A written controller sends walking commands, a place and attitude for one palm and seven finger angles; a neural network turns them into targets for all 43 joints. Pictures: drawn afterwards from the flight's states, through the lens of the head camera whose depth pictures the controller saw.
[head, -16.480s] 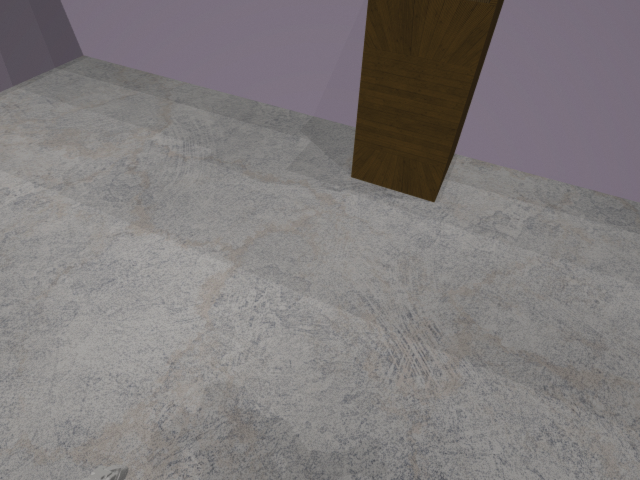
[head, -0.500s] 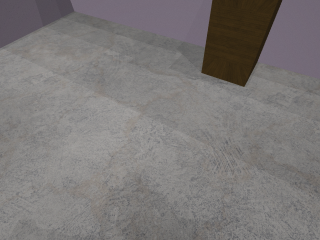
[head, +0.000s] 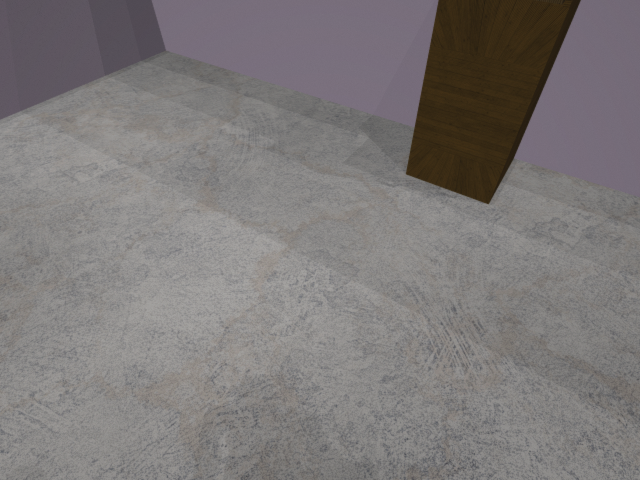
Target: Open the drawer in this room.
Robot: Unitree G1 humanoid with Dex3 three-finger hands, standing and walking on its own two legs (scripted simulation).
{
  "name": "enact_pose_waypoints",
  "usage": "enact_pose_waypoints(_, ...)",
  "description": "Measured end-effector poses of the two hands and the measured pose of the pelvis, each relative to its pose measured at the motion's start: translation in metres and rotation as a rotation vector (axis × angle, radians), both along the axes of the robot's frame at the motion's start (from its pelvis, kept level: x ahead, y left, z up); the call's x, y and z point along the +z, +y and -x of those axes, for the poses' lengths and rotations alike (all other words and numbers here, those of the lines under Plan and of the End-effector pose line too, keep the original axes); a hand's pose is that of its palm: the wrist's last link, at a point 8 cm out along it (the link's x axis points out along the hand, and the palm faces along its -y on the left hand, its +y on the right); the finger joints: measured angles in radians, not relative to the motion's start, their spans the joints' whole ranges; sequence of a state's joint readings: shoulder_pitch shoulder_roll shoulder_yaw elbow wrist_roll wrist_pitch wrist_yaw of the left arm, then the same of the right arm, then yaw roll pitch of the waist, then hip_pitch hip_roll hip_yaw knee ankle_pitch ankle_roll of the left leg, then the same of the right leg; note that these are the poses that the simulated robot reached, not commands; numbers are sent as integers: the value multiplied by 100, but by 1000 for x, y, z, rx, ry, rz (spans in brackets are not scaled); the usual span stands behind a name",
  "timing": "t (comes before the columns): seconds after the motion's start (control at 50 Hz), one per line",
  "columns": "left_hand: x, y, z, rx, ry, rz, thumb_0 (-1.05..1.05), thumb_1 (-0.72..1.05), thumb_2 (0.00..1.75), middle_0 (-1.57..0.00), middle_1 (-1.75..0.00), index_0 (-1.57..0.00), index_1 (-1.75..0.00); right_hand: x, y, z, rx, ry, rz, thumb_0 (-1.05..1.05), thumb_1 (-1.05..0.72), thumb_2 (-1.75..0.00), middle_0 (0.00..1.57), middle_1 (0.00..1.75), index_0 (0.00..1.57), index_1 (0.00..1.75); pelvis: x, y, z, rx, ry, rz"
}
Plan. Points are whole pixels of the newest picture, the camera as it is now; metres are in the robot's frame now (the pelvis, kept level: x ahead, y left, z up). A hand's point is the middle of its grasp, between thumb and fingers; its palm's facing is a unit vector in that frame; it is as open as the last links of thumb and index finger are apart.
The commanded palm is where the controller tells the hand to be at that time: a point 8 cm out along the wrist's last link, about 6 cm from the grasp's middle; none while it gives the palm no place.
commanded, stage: stand and wait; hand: left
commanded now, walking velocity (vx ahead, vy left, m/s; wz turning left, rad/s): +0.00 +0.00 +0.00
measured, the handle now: out of the picture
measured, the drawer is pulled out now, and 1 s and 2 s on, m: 0.00 0.00 0.00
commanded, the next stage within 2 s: turn or walk to find it in 0.44 s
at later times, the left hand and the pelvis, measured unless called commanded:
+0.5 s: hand out of the picture -0.02 +0.15 -0.17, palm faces +0.04 -0.98 -0.18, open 7.4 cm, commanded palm none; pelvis -0.01 -0.02 +0.00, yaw +0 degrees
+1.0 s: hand out of the picture -0.01 +0.18 -0.18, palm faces +0.09 -0.98 -0.20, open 7.4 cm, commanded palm none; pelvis -0.01 +0.00 +0.00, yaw +3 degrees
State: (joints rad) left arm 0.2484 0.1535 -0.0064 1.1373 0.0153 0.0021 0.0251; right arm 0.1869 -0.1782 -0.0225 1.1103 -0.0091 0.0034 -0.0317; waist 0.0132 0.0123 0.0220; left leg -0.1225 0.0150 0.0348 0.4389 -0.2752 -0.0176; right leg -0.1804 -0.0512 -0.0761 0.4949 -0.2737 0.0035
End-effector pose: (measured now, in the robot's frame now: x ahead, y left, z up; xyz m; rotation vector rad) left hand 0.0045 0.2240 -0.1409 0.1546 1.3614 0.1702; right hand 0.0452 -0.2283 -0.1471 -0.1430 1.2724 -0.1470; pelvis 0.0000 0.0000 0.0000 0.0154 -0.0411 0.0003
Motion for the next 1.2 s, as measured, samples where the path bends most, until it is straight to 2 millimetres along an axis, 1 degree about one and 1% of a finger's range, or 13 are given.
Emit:
enact_pose_waypoints(0.1, 1, -7, -1, -4, 3, 1, 0, 92, 89, -20, -30, -20, -30, 0, -6, 41, -16, 95, -1, 0, -92, -90, 20, 30, 20, 30, 2, -8, 2, -1, 3, 5)
enact_pose_waypoints(0.16, 1, -10, 1, -1, 7, 1, 0, 92, 89, -20, -30, -20, -30, -1, -6, 65, -26, 157, -7, 0, -91, -90, 20, 30, 20, 30, 3, -11, 3, 1, 3, 6)
enact_pose_waypoints(0.22, 2, -13, 5, 1, 15, 3, 0, 92, 89, -20, -30, -20, -30, -1, -5, 85, -38, 207, -16, 0, -91, -90, 20, 30, 20, 30, 3, -14, 5, 1, 3, 7)
enact_pose_waypoints(0.3, 1, -18, 12, 1, 34, 8, 0, 91, 89, -20, -30, -20, -30, -1, -1, 103, -53, 247, -31, 0, -91, -90, 20, 30, 20, 30, 3, -16, 7, -1, 4, 8)
enact_pose_waypoints(0.38, 0, -23, 18, 5, 50, 16, 0, 91, 89, -20, -30, -20, -30, 0, 4, 109, -61, 258, -42, 0, -91, -90, 20, 30, 20, 30, 3, -17, 8, -1, 6, 9)
enact_pose_waypoints(0.44, -1, -26, 22, 10, 57, 24, 0, 91, 89, -20, -30, -20, -30, 0, 6, 108, -62, 251, -45, 0, -91, -90, 20, 30, 20, 30, 3, -17, 8, -1, 7, 10)
enact_pose_waypoints(0.52, -4, -27, 27, 20, 64, 34, 0, 91, 89, -20, -30, -20, -30, 0, 8, 99, -56, 230, -44, 0, -90, -90, 20, 30, 20, 30, 2, -16, 9, 5, 12, 12)
enact_pose_waypoints(0.7, -10, -19, 32, 60, 63, 44, 0, 91, 89, -20, -30, -20, -30, -1, 12, 67, -11, 171, -22, 0, -91, -90, 20, 30, 20, 30, -1, -7, 9, 29, 24, 16)
enact_pose_waypoints(0.82, -9, -11, 30, 58, 57, 41, 0, 91, 89, -20, -30, -20, -30, 2, 12, 48, 5, 131, 0, 1, -92, -90, 20, 30, 20, 30, 0, 0, 5, 28, 20, 17)
enact_pose_waypoints(0.94, -8, -1, 25, 54, 48, 27, 0, 91, 89, -20, -30, -20, -30, 3, 10, 37, 13, 101, 10, 1, -92, -90, 20, 30, 20, 30, 0, 4, 4, 33, 16, 14)
enact_pose_waypoints(1.08, -6, 11, 18, 87, 15, -9, 0, 91, 89, -20, -30, -20, -30, -2, 8, 28, 53, 114, 5, 1, -91, -90, 20, 30, 20, 30, -4, 3, 8, 70, 36, 15)
enact_pose_waypoints(1.2, -9, 23, 15, 121, -27, -33, 0, 90, 89, -20, -30, -20, -30, -6, 2, 11, 100, 98, 22, 1, -91, -90, 20, 30, 20, 30, -11, 4, 12, 120, 44, 28)
